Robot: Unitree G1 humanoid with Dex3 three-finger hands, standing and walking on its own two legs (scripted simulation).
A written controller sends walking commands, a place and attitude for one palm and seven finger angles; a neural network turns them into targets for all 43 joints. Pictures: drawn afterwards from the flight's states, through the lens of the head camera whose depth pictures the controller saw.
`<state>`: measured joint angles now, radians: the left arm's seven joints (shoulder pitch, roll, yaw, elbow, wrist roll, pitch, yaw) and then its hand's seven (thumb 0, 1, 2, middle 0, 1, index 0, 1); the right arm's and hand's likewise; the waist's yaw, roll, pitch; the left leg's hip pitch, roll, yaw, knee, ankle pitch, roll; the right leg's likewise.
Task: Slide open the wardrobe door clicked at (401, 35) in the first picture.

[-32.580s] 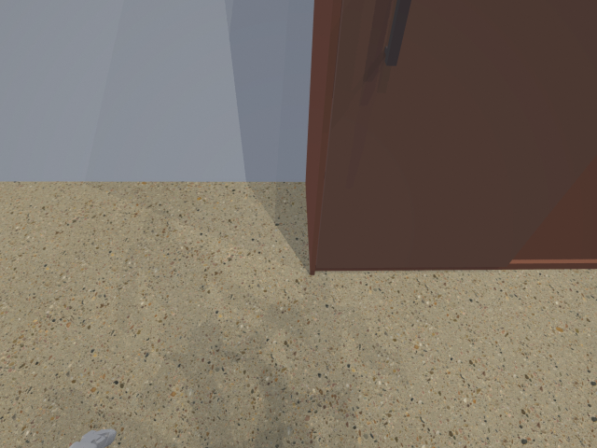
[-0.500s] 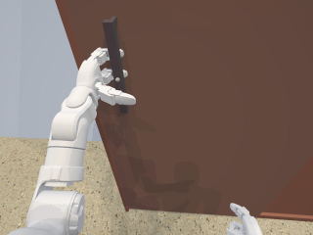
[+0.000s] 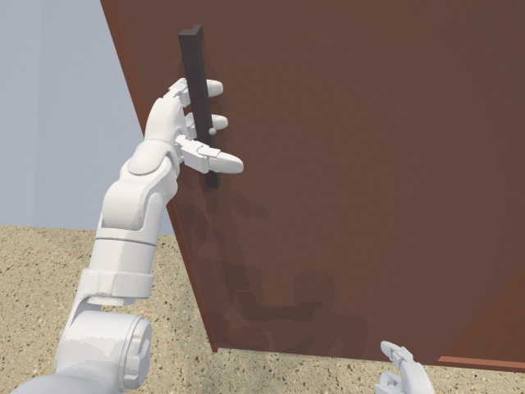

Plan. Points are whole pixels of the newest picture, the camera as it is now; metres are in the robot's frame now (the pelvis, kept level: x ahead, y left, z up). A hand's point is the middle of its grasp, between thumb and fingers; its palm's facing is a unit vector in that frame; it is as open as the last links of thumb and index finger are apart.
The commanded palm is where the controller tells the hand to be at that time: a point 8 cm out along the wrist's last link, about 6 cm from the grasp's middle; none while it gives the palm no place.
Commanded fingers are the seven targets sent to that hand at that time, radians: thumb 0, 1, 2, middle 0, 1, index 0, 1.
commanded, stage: slide the fingers in behind the handle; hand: left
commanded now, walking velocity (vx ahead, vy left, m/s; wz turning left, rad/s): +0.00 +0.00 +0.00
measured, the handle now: (206, 115) +0.45 +0.13 +0.24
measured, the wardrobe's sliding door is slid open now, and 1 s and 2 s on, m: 0.00 0.00 0.00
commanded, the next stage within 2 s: grip the handle and tug to test in 0.18 s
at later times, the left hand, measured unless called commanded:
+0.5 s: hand (216, 129) +0.40 +0.10 +0.25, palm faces -0.01 -1.00 +0.00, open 12.9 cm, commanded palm +0.37 +0.15 +0.24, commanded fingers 0.00 0.06 0.54 -0.36 -1.28 -0.36 -1.28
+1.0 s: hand (215, 130) +0.40 +0.10 +0.24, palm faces -0.02 -1.00 +0.00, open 5.3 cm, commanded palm +0.38 +0.15 +0.24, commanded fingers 0.00 0.90 0.90 -0.45 -1.40 -0.45 -1.40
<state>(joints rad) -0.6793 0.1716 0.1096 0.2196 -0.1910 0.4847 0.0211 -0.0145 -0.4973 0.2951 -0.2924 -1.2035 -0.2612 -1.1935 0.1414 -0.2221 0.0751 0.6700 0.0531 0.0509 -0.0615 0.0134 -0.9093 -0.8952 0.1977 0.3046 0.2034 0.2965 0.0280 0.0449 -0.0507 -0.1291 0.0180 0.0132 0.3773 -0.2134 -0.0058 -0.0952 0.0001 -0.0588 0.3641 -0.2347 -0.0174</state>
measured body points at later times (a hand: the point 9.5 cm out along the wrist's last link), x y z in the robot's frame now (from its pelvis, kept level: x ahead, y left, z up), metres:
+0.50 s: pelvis +0.00 +0.00 +0.00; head -0.03 -0.02 +0.45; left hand +0.39 +0.16 +0.25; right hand +0.17 -0.22 -0.10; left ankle -0.01 +0.12 -0.75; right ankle -0.02 -0.11 -0.75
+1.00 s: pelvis +0.01 +0.00 +0.00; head -0.02 -0.02 +0.45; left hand +0.40 +0.16 +0.24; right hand +0.18 -0.23 -0.10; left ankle -0.01 +0.12 -0.75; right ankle -0.02 -0.11 -0.75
